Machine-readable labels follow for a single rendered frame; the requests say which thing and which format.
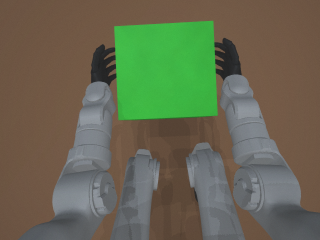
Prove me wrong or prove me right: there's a left robot upper arm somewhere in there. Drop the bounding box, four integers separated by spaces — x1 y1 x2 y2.
18 169 118 240

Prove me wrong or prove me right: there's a robot left thigh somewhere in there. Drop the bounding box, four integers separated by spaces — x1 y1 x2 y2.
110 154 160 240

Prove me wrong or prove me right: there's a robot right forearm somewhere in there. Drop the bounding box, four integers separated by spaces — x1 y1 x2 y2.
219 74 301 198

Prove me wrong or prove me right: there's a robot right hand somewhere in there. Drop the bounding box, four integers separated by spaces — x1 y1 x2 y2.
214 38 242 81

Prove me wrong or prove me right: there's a right robot upper arm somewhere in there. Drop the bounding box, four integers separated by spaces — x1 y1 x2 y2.
232 164 320 240

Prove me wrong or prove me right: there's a robot right shin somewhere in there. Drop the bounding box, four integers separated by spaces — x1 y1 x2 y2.
191 142 225 192

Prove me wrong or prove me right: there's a robot left hand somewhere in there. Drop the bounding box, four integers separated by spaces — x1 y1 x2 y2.
91 44 117 86

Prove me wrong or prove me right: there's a carton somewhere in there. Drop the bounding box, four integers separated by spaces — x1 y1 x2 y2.
114 21 218 121

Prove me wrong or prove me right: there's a robot left forearm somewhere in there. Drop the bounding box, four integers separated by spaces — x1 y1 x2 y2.
52 81 116 212

